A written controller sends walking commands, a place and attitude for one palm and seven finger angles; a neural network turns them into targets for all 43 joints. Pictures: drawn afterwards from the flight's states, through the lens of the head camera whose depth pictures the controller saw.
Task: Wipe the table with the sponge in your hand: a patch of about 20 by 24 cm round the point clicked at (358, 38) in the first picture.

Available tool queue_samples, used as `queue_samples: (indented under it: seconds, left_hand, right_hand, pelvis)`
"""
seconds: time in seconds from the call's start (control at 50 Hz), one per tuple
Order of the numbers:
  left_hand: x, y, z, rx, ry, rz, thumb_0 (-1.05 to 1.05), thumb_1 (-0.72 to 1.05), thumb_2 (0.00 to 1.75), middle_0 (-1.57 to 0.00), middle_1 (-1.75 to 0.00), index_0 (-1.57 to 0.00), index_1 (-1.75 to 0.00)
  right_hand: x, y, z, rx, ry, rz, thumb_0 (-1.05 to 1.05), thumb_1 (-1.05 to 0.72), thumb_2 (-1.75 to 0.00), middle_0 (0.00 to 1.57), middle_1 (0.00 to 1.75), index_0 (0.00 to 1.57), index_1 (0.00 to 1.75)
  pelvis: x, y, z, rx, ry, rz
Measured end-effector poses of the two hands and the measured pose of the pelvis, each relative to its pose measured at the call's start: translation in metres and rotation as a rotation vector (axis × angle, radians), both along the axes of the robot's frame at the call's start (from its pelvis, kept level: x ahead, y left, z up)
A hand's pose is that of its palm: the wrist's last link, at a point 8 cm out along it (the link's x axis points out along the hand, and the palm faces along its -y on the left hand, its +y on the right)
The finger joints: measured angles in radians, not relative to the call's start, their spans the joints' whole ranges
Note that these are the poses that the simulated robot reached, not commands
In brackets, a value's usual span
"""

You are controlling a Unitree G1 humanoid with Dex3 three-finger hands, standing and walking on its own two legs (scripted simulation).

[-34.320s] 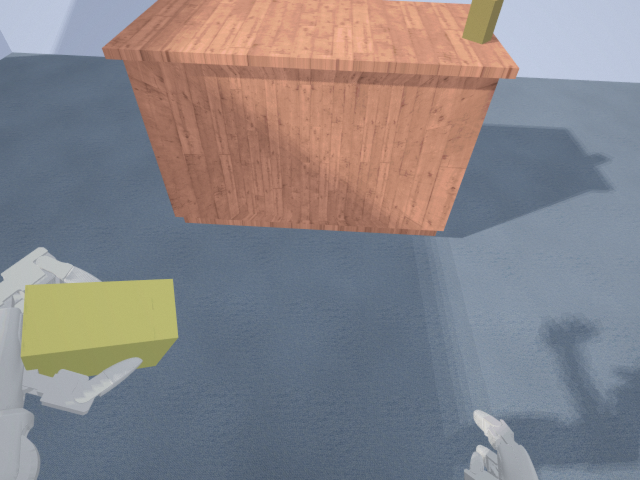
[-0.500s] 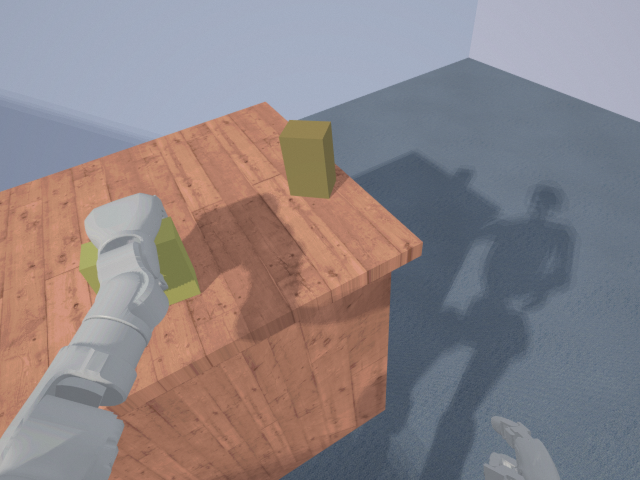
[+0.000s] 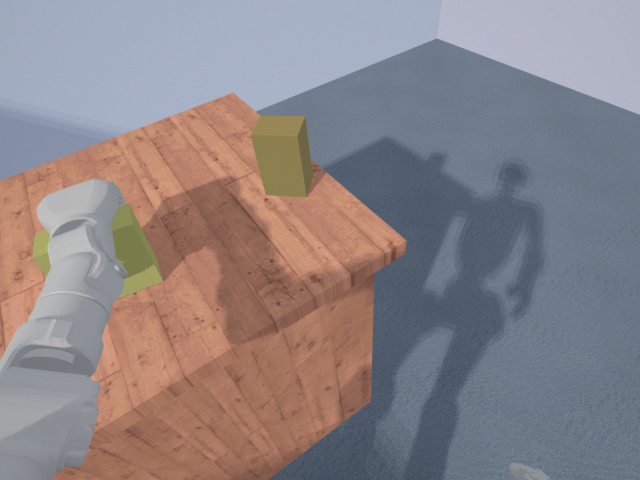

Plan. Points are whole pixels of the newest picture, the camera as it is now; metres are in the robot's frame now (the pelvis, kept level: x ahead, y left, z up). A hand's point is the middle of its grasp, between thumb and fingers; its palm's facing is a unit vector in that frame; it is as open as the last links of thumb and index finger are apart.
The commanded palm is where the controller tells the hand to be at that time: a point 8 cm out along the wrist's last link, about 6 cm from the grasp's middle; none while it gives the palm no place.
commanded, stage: wipe forward along the third lane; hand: left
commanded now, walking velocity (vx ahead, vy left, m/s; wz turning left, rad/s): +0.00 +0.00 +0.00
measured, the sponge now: (108, 267) +0.39 +0.31 +0.07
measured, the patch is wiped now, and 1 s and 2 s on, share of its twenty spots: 0.80 0.90 0.90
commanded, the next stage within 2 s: wipe back along the third lane in 0.56 s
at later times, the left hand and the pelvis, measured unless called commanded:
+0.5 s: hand (88, 222) +0.44 +0.34 +0.12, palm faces -0.10 -0.03 -1.00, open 9.8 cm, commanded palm +0.42 +0.34 +0.15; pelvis +0.01 +0.04 +0.00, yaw +1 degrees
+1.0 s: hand (85, 222) +0.44 +0.34 +0.11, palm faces +0.00 -0.04 -1.00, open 9.8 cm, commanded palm +0.40 +0.32 +0.15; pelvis -0.01 +0.09 +0.00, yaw +0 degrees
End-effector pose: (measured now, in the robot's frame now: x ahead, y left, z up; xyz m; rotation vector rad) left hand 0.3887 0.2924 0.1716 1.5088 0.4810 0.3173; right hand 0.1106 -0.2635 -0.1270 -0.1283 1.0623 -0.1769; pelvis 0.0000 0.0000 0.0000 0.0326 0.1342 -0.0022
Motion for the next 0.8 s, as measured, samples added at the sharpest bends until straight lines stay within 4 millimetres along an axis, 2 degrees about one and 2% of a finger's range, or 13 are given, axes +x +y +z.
queue_samples:
  seconds: [0.18, 0.46, 0.62, 0.72, 0.8]
  left_hand:
    - [0.013, 0.017, 0.0, 0.001, -0.002, 0.002, 0.01, -0.5, 1.08, -0.76, -1.38, -0.77, -1.37]
    - [0.033, 0.035, 0.0, 0.022, 0.004, -0.011, 0.01, -0.5, 1.08, -0.76, -1.38, -0.77, -1.37]
    - [0.044, 0.041, 0.0, 0.012, -0.006, -0.011, 0.01, -0.5, 1.08, -0.76, -1.38, -0.77, -1.37]
    - [0.052, 0.048, 0.001, 0.019, -0.008, -0.005, 0.01, -0.5, 1.08, -0.76, -1.38, -0.77, -1.37]
    - [0.05, 0.048, -0.001, 0.025, -0.025, -0.03, 0.01, -0.5, 1.08, -0.75, -1.39, -0.77, -1.38]
  right_hand:
    - [0.006, 0.009, 0.002, -0.006, 0.016, -0.001, 0.01, -0.91, -0.89, 0.2, 0.3, 0.19, 0.3]
    - [0.012, 0.038, 0.004, -0.006, 0.036, 0.011, 0.0, -0.91, -0.89, 0.2, 0.3, 0.2, 0.3]
    - [-0.003, 0.058, 0.003, -0.008, 0.069, 0.002, 0.0, -0.91, -0.89, 0.2, 0.3, 0.2, 0.3]
    - [-0.023, 0.067, 0.003, -0.014, 0.098, -0.016, 0.0, -0.91, -0.89, 0.2, 0.3, 0.2, 0.3]
    - [-0.04, 0.075, 0.002, -0.008, 0.12, -0.038, 0.0, -0.91, -0.89, 0.2, 0.3, 0.2, 0.3]
  pelvis:
    - [0.007, 0.011, 0.001, -0.007, 0.02, 0.001]
    - [0.01, 0.036, 0.0, -0.029, 0.038, 0.017]
    - [0.006, 0.054, 0.0, -0.042, 0.044, 0.022]
    - [0.0, 0.065, -0.001, -0.05, 0.057, 0.017]
    - [-0.001, 0.074, 0.0, -0.057, 0.06, 0.007]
